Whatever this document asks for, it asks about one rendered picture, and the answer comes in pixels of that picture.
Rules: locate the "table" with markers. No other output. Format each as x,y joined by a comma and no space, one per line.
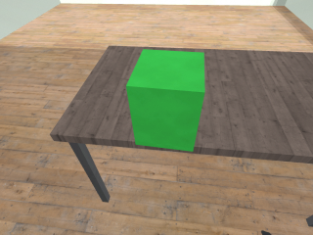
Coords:
256,105

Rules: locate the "carton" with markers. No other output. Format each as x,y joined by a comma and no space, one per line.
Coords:
165,94

